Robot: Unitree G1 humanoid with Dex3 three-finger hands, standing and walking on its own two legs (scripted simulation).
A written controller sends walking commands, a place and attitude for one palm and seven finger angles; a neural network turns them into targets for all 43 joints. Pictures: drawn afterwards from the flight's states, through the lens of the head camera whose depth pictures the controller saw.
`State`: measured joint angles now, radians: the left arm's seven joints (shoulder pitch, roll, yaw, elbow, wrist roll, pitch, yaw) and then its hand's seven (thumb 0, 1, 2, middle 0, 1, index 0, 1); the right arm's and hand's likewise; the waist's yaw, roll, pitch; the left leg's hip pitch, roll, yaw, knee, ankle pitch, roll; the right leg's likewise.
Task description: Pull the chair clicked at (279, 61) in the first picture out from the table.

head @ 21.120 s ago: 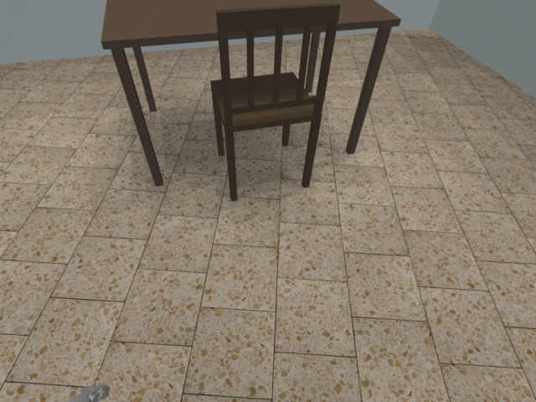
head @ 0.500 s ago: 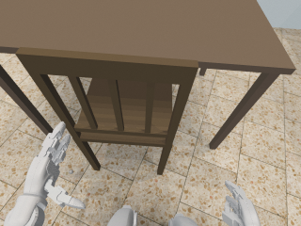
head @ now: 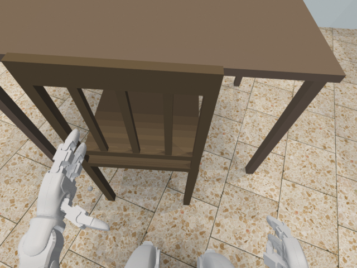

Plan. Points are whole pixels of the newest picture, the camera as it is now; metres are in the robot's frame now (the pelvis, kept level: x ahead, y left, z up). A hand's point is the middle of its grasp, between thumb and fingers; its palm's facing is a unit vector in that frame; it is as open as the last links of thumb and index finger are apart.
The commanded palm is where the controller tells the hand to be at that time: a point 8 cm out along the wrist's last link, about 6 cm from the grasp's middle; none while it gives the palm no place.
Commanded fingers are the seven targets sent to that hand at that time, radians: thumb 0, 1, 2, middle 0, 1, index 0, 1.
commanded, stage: aim the fingers beside a spindle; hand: left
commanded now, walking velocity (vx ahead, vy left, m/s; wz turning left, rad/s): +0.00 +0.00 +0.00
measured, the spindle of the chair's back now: (130, 125) +0.46 +0.15 -0.01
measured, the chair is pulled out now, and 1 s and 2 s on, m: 0.00 0.00 0.00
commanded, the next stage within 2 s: none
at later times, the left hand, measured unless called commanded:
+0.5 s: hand (109, 182) +0.30 +0.16 +0.01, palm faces -0.06 -1.00 -0.01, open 16.9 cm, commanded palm +0.28 +0.22 +0.01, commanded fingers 0.00 -0.50 0.30 -0.06 -0.08 -0.06 -0.08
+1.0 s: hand (119, 173) +0.33 +0.15 -0.01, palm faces -0.03 -1.00 -0.02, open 16.9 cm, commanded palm +0.30 +0.20 -0.01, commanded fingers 0.00 -0.50 0.30 -0.06 -0.08 -0.06 -0.08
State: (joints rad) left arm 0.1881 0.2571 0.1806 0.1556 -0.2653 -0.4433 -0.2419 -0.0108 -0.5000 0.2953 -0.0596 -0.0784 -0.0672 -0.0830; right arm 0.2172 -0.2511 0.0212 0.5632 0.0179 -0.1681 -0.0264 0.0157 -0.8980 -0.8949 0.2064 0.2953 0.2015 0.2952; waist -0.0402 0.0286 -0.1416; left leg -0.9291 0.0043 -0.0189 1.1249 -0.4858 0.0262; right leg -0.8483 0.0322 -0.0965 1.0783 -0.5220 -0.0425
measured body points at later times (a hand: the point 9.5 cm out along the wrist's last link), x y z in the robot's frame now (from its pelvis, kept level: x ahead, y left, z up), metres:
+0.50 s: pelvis +0.00 +0.00 -0.01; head +0.10 +0.01 +0.43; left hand +0.29 +0.22 +0.01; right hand +0.16 -0.25 -0.11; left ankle +0.03 +0.10 -0.66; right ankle +0.00 -0.10 -0.66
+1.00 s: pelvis +0.00 +0.01 -0.03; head +0.10 +0.02 +0.41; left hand +0.32 +0.20 +0.00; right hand +0.15 -0.24 -0.13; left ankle +0.03 +0.10 -0.66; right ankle +0.00 -0.10 -0.66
